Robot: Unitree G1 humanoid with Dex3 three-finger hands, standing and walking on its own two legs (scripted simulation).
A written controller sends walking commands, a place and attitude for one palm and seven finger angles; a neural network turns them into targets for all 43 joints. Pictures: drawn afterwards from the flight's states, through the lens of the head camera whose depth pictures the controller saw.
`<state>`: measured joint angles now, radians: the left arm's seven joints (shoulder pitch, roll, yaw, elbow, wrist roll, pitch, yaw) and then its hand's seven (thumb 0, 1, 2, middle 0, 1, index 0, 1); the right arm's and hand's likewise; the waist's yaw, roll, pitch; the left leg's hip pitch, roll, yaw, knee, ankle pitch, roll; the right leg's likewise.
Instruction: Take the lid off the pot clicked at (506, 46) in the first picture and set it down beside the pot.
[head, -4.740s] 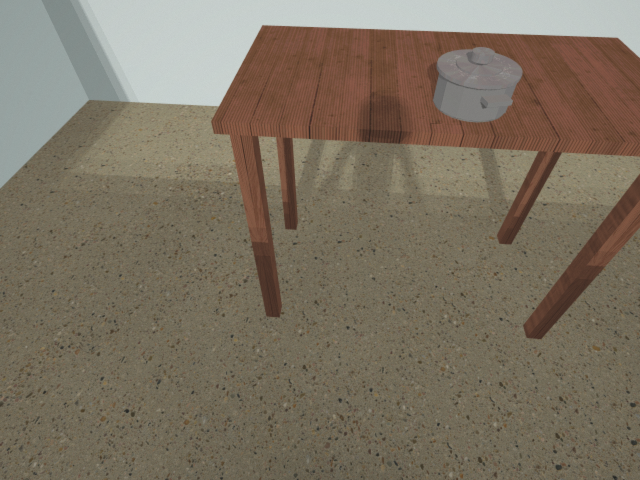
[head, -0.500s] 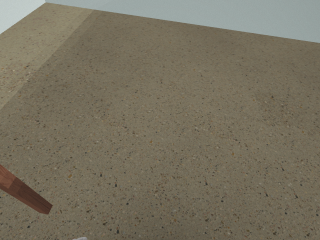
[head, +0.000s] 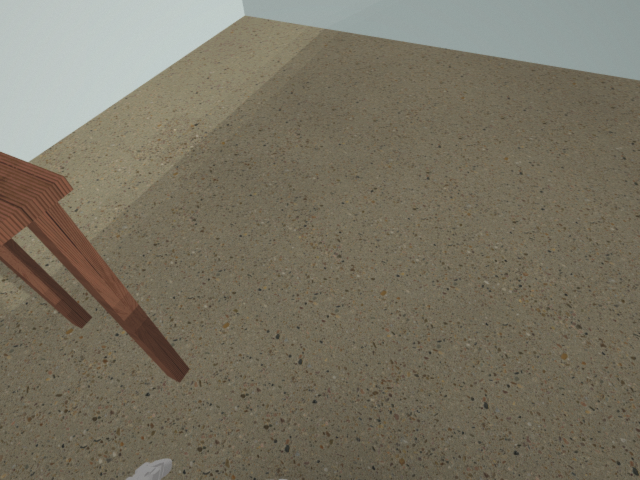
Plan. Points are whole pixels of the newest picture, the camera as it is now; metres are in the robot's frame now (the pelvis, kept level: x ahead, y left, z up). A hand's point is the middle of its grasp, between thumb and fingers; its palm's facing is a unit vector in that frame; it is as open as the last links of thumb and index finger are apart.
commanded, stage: turn to face it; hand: left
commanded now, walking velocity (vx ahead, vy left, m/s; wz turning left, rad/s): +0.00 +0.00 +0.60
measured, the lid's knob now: out of the picture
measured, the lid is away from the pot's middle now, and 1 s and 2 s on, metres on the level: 0.00 0.00 0.00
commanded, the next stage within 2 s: take the last steps up to it in 1.74 s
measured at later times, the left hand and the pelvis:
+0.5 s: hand out of the picture -0.06 +0.25 -0.18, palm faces +0.38 -0.89 -0.26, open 7.4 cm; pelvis -0.02 +0.03 +0.00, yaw +19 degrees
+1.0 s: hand out of the picture +0.00 +0.23 -0.12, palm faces +0.57 -0.77 -0.30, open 7.4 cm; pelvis +0.01 +0.00 +0.01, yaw +37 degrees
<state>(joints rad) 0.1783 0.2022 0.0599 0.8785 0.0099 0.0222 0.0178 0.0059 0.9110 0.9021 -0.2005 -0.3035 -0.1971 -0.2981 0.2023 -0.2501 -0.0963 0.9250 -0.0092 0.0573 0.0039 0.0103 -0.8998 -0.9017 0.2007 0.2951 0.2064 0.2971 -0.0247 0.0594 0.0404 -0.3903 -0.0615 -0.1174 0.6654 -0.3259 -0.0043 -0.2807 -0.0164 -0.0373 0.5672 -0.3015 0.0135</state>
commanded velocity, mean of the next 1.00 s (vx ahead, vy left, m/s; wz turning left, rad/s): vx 0.00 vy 0.00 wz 0.60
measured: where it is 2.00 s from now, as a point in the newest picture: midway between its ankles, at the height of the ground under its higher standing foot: outside the picture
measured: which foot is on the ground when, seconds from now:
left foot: up 0.00-0.38, down 0.40-0.90, up 0.92-1.00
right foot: down 0.00-0.40, up 0.42-0.88, down 0.90-1.00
